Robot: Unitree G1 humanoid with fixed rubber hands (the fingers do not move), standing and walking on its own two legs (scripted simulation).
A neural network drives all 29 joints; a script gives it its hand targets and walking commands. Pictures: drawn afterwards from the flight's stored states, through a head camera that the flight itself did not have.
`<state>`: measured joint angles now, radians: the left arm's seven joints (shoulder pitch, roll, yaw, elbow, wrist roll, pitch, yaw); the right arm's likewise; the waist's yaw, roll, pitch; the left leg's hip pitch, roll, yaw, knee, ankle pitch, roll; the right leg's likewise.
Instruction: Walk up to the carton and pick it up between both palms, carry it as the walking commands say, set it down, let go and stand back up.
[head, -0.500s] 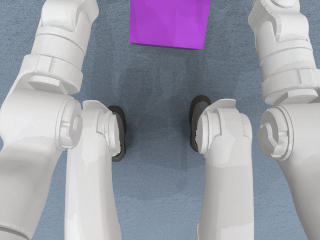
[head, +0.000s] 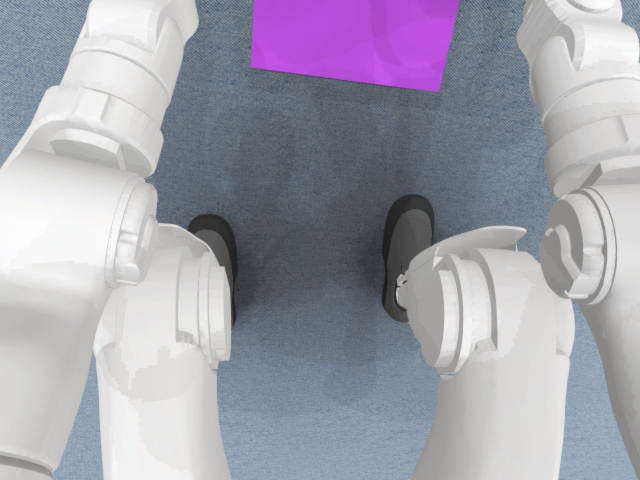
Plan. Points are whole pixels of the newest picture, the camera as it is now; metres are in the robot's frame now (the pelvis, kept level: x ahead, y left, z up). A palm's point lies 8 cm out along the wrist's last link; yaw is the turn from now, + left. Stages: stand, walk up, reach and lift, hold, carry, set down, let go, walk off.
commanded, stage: reach and lift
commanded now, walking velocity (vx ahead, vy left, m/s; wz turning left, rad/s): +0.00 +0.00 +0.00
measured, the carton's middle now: out of the picture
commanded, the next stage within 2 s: none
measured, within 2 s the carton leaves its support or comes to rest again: leaves its support in 1.64 s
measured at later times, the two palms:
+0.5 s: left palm out of the picture +0.55 +0.11 -0.22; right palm out of the picture +0.53 -0.21 -0.21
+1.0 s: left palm out of the picture +0.56 +0.09 -0.22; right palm out of the picture +0.54 -0.18 -0.20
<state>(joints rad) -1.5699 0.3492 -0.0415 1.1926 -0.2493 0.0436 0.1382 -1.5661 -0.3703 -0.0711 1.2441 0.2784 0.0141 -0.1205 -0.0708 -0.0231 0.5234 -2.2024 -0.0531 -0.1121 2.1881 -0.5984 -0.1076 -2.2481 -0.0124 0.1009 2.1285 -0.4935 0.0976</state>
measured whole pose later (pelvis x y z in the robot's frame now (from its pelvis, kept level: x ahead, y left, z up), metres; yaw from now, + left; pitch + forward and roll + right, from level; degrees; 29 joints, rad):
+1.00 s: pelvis +0.01 +0.00 -0.01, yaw +0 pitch +35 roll -1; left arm -1.57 0.24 0.17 1.16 0.00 0.13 0.05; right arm -1.58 -0.31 -0.25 1.23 0.02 0.11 -0.01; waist -0.07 0.00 0.47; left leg -2.22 -0.06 -0.10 2.24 -0.62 -0.10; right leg -2.26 -0.01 0.12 2.18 -0.52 0.11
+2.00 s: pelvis -0.02 +0.00 +0.01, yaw +2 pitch +30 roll +1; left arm -1.54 0.20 0.22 0.99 -0.04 0.26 0.25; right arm -1.55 -0.23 -0.28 0.97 0.00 0.29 -0.10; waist -0.10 0.02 0.52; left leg -2.12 -0.07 -0.09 2.15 -0.56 -0.10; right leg -2.16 0.05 0.16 2.11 -0.47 0.15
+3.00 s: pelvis -0.03 +0.00 +0.07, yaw +1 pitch +24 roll +1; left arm -1.43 0.09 0.26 0.78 0.05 0.38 0.34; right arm -1.42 -0.09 -0.35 0.75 -0.09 0.37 -0.32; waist -0.09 0.00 0.53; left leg -1.85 -0.06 -0.08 1.95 -0.52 -0.09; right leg -1.89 0.04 0.16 1.91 -0.44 0.13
